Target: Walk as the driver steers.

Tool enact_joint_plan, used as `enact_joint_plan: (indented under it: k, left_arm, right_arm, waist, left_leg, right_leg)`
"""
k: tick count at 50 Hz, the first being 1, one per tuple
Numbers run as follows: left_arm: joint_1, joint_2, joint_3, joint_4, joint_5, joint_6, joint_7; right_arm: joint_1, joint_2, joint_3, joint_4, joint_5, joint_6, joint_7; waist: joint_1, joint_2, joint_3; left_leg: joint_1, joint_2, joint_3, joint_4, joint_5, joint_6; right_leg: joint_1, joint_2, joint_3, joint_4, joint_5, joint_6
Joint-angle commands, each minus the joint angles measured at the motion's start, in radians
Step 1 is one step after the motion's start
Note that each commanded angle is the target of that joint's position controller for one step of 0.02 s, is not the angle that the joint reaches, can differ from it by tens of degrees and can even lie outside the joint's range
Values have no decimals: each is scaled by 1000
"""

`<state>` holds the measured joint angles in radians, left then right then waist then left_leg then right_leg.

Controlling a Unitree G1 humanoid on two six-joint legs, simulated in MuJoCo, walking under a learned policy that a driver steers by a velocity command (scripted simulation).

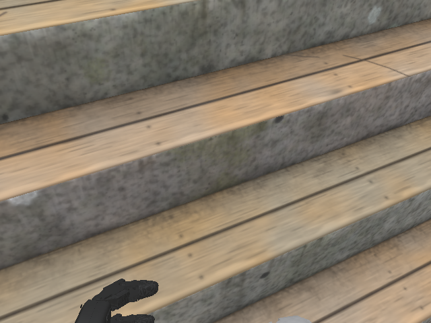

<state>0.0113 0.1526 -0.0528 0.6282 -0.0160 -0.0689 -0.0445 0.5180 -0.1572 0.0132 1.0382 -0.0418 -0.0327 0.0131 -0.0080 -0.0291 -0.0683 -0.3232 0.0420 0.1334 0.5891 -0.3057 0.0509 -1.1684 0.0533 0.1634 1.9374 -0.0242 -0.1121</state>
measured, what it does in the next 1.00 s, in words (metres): climbs, turning left: right foot 0.20 m higher, then left foot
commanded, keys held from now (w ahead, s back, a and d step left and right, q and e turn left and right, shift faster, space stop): w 0.04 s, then q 0.96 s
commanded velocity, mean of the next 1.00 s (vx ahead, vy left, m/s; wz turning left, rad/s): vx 0.14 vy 0.00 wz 0.41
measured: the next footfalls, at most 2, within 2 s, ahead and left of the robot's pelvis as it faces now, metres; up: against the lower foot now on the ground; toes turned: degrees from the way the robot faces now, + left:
right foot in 0.32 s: +0.41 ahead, -0.21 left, +0.20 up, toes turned -5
left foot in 0.86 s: +0.32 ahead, +0.03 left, +0.20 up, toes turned +25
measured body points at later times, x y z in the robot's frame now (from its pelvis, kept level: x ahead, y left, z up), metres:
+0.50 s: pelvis +0.23 -0.10 +0.12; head +0.25 -0.09 +0.57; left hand +0.40 +0.17 +0.04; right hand +0.34 -0.36 +0.00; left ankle +0.11 +0.01 -0.38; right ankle +0.37 -0.20 -0.53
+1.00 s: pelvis +0.29 -0.06 +0.19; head +0.28 -0.03 +0.63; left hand +0.41 +0.23 +0.10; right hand +0.44 -0.30 +0.08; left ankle +0.28 +0.01 -0.53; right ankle +0.33 -0.21 -0.39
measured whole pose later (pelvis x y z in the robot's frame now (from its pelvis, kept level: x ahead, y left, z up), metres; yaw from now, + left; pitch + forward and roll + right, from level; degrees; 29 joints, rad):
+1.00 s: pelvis +0.29 -0.06 +0.19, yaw +27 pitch +1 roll -2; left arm 0.02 0.23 0.02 0.69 0.01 0.01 0.04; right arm 0.40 -0.22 -0.04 0.74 -0.03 0.06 -0.03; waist -0.09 -0.07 -0.03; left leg -0.42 -0.06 -0.01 0.78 -0.37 0.08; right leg -0.66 -0.01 0.03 1.53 -0.35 0.09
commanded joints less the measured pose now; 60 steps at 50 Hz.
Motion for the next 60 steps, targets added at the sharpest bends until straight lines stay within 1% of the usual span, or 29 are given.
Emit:
enact_joint_plan:
  k: [1, 5, 10, 12, 13, 14, 15, 16, 17, 18, 19, 20, 21, 22, 23, 26, 30, 33, 36, 39, 41, 43, 44, 45, 46, 49, 51, 57, 60]
  left_arm:
    - [45, 10, -18, 9, 5, 11, 40]
    - [-64, -33, -19, -6, 8, 18, 44]
    - [-276, -94, -51, -112, 2, -4, 7]
    - [-320, -107, -63, -166, -3, -18, -3]
    - [-356, -102, -80, -178, 0, -15, -20]
    - [-424, -156, -95, -227, -7, -7, -16]
    - [-300, -51, -43, -189, -23, 7, -2]
    - [-52, 29, 13, -118, -20, 8, 17]
    - [173, 109, 51, -76, -5, 4, 29]
    - [320, 247, 105, -31, 40, 10, 50]
    - [363, 349, 130, -14, 99, 26, 79]
    - [299, 301, 110, -12, 126, 33, 81]
    - [180, 224, 93, -1, 89, 48, 84]
    - [104, 132, 72, 49, 52, 58, 91]
    - [65, 44, 51, 92, 25, 57, 98]
    - [2, -15, 42, 148, 50, 49, 96]
    - [-3, 94, 59, 110, 72, 74, 104]
    - [-28, 133, 54, 64, 75, 89, 119]
    - [-27, 190, 68, 39, 58, 85, 133]
    - [-37, 260, 100, 31, 45, 84, 111]
    - [-48, 217, 95, 40, -10, 95, 104]
    - [76, 129, 82, 72, -16, 113, 81]
    - [56, 131, 83, 37, 14, 116, 84]
    - [27, 85, 81, -11, 32, 99, 88]
    - [40, 76, 83, 2, 21, 76, 85]
    - [-78, 101, 73, -49, 37, 54, 94]
    - [-32, 98, 66, -57, 39, 57, 82]
    - [-4, 45, 25, -75, 23, 82, 78]
    - [20, 47, 32, -47, 13, 99, 91]
  right_arm:
    - [-94, -70, 5, -110, -7, -54, -4]
    - [125, -79, -12, -52, -1, -25, -32]
    - [190, -70, -35, -48, 11, 31, -81]
    - [167, -78, -49, -56, 27, 57, -103]
    - [82, -118, -63, -90, 40, 77, -105]
    - [134, -124, -76, -75, 62, 84, -103]
    - [191, -159, -77, -38, 49, 69, -77]
    - [172, -171, -72, -41, 28, 39, -50]
    - [64, -192, -84, -81, 47, 1, -43]
    - [6, -163, -77, -128, 55, -35, -33]
    - [-56, -120, -71, -117, 41, -54, -11]
    - [-59, -148, -98, -92, 67, -60, 17]
    - [-182, -86, -85, -186, 84, -41, 18]
    - [-258, -6, -59, -247, 71, -8, 1]
    - [-273, 0, -49, -281, 52, 17, -13]
    - [-210, 20, -26, -307, 50, 62, -16]
    - [-262, -17, -21, -363, 44, 101, -74]
    - [-239, -104, -46, -379, 32, 128, -103]
    - [-284, -117, -44, -423, 6, 129, -100]
    - [-299, -120, -55, -435, 41, 118, -70]
    - [-197, -142, -82, -395, 31, 124, -49]
    - [-193, -195, -109, -343, 21, 108, -27]
    - [-149, -234, -112, -365, 26, 87, -15]
    - [-157, -312, -122, -413, -3, 47, -10]
    - [-238, -325, -128, -429, -3, 27, -14]
    - [-372, -224, -85, -449, 17, 63, -55]
    - [-397, -160, -53, -496, 3, 83, -82]
    - [-325, -175, -50, -547, 14, 118, -116]
    - [-352, -170, -48, -578, -23, 109, -106]
  waist:
    - [28, 78, 62]
    - [-81, 159, 93]
    - [-161, 212, 130]
    - [-146, 196, 164]
    - [-125, 145, 154]
    - [-121, 240, 144]
    - [-66, 306, 49]
    - [45, 382, -103]
    - [181, 376, -265]
    - [232, 99, -445]
    - [219, -271, -587]
    - [174, -237, -602]
    - [109, -199, -447]
    - [53, -184, -224]
    - [10, -137, -97]
    - [-91, -34, 51]
    - [-93, -80, 64]
    - [-111, -84, 53]
    - [-115, -50, 37]
    - [-109, -88, -40]
    - [-121, -87, -16]
    - [-32, 174, 94]
    - [-16, 303, 145]
    - [-11, 343, 5]
    - [15, 251, -8]
    - [27, 116, 80]
    - [43, 102, 1]
    - [-1, 95, -40]
    - [-28, 197, -67]
  left_leg:
    - [-195, 148, -121, -352, -11, 165]
    - [345, 263, -317, -302, 123, 166]
    - [554, 313, -407, -352, 238, 156]
    - [484, 306, -375, -383, 326, 120]
    - [260, 268, -271, -541, 376, 143]
    - [56, 250, -231, -584, 501, 106]
    - [86, 220, -179, -539, 985, 133]
    - [185, 213, -129, -350, 1677, 90]
    - [61, 166, -125, -76, 1748, 27]
    - [-122, 68, -177, 231, 1371, -30]
    - [-218, -88, -218, 718, 208, -52]
    - [-254, -89, -349, 1165, 66, -65]
    - [-384, -64, -325, 1319, 52, -51]
    - [-501, -29, -270, 1370, 16, -23]
    - [-541, -2, -248, 1387, 20, -1]
    - [-490, -29, -225, 1352, 100, 33]
    - [-533, -46, -150, 1276, 183, -70]
    - [-478, -35, -144, 1338, 190, -112]
    - [-435, 16, -127, 1043, 175, -97]
    - [-133, 28, -13, 528, -28, -25]
    - [-79, 26, -5, 235, -62, 45]
    - [-45, -21, -126, -69, 216, 89]
    - [12, 106, -484, -89, 548, 166]
    - [83, 218, -957, -274, 404, 284]
    - [106, 258, -990, -353, 38, 314]
    - [37, 173, -756, -239, -50, 229]
    - [59, 123, -647, -170, 162, 209]
    - [142, 59, -528, -120, 262, 160]
    - [39, 120, -539, -134, 373, 176]
  right_leg:
    - [73, -20, -156, -118, 147, 78]
    - [-381, -130, -134, 24, 0, 110]
    - [-571, -235, -184, -6, -199, 187]
    - [-479, -273, -142, -158, -240, 181]
    - [-126, -233, -312, -484, -304, 164]
    - [262, -191, -298, -667, -474, 115]
    - [519, -56, -480, -688, -382, 85]
    - [718, -38, -361, -680, -261, 25]
    - [975, -154, -96, -799, -173, -49]
    - [1230, -360, 309, -1051, -83, -168]
    - [1276, -565, 697, -1461, -51, -288]
    - [1153, -567, 710, -1512, -251, -264]
    - [1012, -541, 535, -1464, -381, -187]
    - [844, -501, 315, -1399, -429, -114]
    - [733, -458, 164, -1326, -473, -38]
    - [562, -416, -86, -1356, -383, 21]
    - [611, -441, -248, -1532, -277, -43]
    - [651, -455, -279, -1571, -259, -73]
    - [758, -437, -340, -1588, -325, -35]
    - [804, -413, -416, -1595, -298, -34]
    - [876, -419, -387, -1490, -398, -41]
    - [794, -319, -422, -1113, -464, 25]
    - [514, -185, -386, -746, -620, 109]
    - [371, -43, -162, -484, -600, 189]
    - [303, -53, -68, -364, -530, 205]
    - [225, -64, -36, -288, -269, 216]
    - [294, -46, -56, -231, -191, 226]
    - [360, -28, -168, -595, -227, 215]
    - [586, -21, -219, -804, -333, 188]
Velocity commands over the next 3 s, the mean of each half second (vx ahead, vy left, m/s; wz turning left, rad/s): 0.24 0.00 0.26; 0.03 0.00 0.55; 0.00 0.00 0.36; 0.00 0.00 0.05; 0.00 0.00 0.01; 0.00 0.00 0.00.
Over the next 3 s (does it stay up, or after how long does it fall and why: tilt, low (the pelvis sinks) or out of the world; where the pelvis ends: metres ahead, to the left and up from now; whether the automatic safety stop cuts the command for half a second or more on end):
stays up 0.32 -0.06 0.22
